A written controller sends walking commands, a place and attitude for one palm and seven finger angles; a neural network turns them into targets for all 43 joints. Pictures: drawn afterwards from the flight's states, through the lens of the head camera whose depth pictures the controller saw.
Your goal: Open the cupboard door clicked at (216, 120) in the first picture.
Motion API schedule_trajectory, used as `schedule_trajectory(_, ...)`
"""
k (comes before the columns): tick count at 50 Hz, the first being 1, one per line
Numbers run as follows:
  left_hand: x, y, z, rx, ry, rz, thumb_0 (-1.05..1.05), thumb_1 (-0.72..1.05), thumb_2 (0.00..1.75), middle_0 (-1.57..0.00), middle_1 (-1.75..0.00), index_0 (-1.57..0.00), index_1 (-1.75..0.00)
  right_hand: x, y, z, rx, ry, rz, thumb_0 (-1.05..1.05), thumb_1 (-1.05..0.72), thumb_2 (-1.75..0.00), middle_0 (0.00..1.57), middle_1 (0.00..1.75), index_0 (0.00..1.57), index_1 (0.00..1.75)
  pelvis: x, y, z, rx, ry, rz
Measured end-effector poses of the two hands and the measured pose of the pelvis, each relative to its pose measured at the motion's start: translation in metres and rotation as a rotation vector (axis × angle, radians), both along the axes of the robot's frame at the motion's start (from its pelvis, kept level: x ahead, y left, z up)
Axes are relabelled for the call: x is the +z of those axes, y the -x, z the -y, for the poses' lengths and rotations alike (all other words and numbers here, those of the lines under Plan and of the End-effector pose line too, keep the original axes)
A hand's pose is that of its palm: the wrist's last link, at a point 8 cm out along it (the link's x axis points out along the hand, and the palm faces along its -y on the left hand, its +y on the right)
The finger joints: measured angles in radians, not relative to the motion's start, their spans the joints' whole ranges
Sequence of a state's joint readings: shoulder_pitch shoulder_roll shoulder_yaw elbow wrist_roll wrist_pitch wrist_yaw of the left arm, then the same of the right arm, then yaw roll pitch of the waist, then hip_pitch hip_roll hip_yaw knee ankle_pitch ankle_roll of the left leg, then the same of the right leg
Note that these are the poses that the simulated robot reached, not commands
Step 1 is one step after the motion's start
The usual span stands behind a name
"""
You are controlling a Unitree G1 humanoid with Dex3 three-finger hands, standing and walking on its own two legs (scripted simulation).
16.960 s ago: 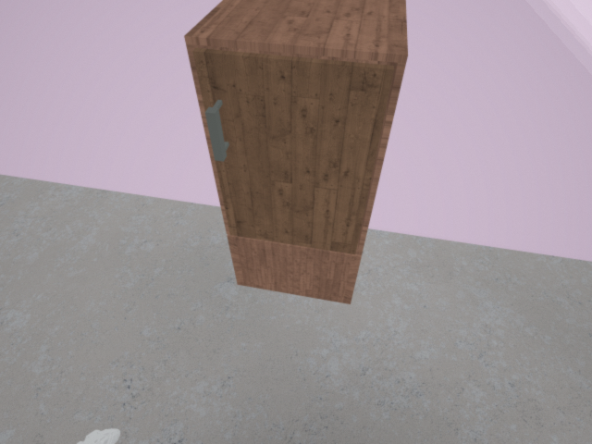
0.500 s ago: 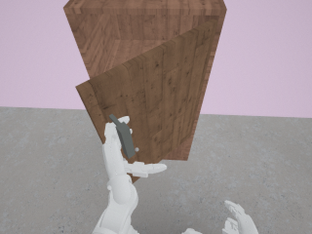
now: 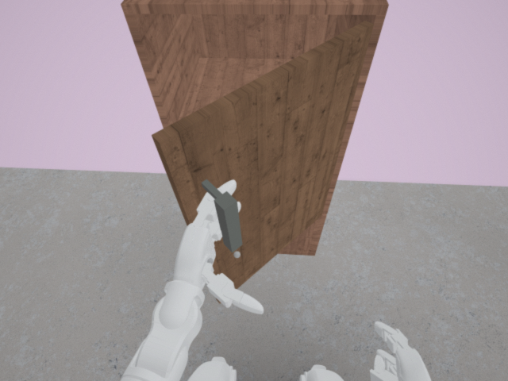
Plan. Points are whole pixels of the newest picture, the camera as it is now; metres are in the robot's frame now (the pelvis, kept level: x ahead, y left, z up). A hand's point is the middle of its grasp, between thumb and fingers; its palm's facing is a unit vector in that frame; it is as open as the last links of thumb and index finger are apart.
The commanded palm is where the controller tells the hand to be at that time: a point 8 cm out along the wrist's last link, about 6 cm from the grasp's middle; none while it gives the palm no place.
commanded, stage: slide the hand sideways off the handle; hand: left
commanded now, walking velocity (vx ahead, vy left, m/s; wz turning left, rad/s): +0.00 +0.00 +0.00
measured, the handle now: (221, 216) +0.36 +0.07 +0.06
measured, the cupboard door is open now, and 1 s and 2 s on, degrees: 46 47 47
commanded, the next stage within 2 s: draw the hand back to the body in 0.94 s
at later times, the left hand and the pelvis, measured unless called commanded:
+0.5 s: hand (217, 281) +0.25 +0.07 +0.06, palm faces -0.05 -1.00 -0.02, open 16.3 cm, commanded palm +0.22 +0.13 +0.05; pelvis +0.02 +0.00 -0.01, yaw -1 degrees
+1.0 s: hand (172, 308) +0.21 +0.12 +0.05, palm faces -0.02 -1.00 -0.05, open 16.3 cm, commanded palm +0.19 +0.17 +0.05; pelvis +0.02 -0.02 -0.02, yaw +0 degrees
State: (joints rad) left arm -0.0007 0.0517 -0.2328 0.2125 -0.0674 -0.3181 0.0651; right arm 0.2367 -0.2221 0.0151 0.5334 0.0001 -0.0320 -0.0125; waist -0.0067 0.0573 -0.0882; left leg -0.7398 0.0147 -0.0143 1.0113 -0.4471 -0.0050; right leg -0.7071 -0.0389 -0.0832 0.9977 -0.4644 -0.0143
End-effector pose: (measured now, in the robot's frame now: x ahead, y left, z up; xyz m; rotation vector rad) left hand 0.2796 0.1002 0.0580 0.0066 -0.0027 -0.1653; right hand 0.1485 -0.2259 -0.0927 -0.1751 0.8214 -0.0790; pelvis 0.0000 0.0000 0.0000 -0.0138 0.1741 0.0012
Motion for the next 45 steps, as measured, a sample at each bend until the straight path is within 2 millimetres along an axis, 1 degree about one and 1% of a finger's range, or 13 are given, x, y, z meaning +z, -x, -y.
schedule_trajectory(3, 0.000, 0.002, 0.003, 0.040, 0.043, -0.021, -0.01, -0.50, 0.29, -0.17, -0.34, -0.17, -0.35, 0.005, 0.002, -0.002, -0.007, -0.003, 0.014, 0.01, -0.90, -0.90, 0.20, 0.30, 0.20, 0.30, 0.002, -0.002, -0.003, -0.011, -0.007, -0.002)
schedule_trajectory(9, -0.001, 0.010, 0.007, 0.061, 0.016, 0.012, -0.01, -0.50, 0.30, -0.16, -0.34, -0.18, -0.33, 0.009, -0.003, -0.005, 0.007, -0.011, 0.040, 0.01, -0.90, -0.90, 0.20, 0.30, 0.20, 0.30, -0.002, -0.006, -0.004, -0.025, -0.014, -0.017)
schedule_trajectory(13, 0.000, 0.020, 0.000, 0.066, 0.001, 0.023, -0.01, -0.50, 0.30, -0.16, -0.33, -0.17, -0.32, 0.009, -0.010, -0.007, 0.015, -0.017, 0.046, 0.01, -0.90, -0.90, 0.20, 0.30, 0.20, 0.30, -0.004, -0.009, -0.003, -0.028, -0.013, -0.019)
schedule_trajectory(20, 0.000, 0.040, -0.016, 0.104, -0.011, -0.011, -0.01, -0.50, 0.30, -0.16, -0.31, -0.16, -0.31, 0.011, -0.028, -0.010, 0.037, -0.026, 0.071, 0.01, -0.90, -0.90, 0.20, 0.30, 0.20, 0.30, -0.005, -0.016, 0.000, -0.019, -0.010, -0.021)
schedule_trajectory(25, 0.001, 0.047, -0.023, 0.113, -0.013, -0.010, -0.01, -0.50, 0.30, -0.16, -0.31, -0.16, -0.30, 0.012, -0.040, -0.007, 0.050, -0.018, 0.096, 0.01, -0.90, -0.90, 0.20, 0.30, 0.20, 0.30, -0.007, -0.019, 0.005, -0.013, -0.010, -0.034)
schedule_trajectory(29, 0.000, 0.052, -0.029, 0.107, -0.021, -0.011, -0.01, -0.50, 0.30, -0.17, -0.31, -0.16, -0.30, 0.012, -0.045, -0.002, 0.047, -0.011, 0.105, 0.01, -0.90, -0.90, 0.20, 0.30, 0.20, 0.30, -0.010, -0.021, 0.009, -0.011, -0.010, -0.041)
schedule_trajectory(34, 0.000, 0.060, -0.037, 0.111, -0.035, -0.028, -0.01, -0.50, 0.30, -0.17, -0.31, -0.16, -0.31, 0.010, -0.046, 0.006, 0.034, -0.004, 0.108, 0.01, -0.90, -0.90, 0.20, 0.30, 0.20, 0.30, -0.011, -0.023, 0.013, -0.008, -0.011, -0.045)
schedule_trajectory(39, 0.000, 0.066, -0.045, 0.118, -0.047, -0.036, -0.01, -0.50, 0.30, -0.17, -0.31, -0.17, -0.31, 0.008, -0.042, 0.015, 0.017, 0.006, 0.107, 0.01, -0.90, -0.90, 0.20, 0.30, 0.20, 0.30, -0.013, -0.023, 0.017, -0.007, -0.011, -0.049)
schedule_trajectory(45, -0.001, 0.076, -0.065, 0.148, -0.057, -0.043, -0.01, -0.50, 0.30, -0.16, -0.31, -0.16, -0.31, 0.005, -0.036, 0.023, -0.007, 0.022, 0.094, 0.01, -0.90, -0.90, 0.20, 0.30, 0.20, 0.30, -0.015, -0.022, 0.021, -0.007, -0.012, -0.051)
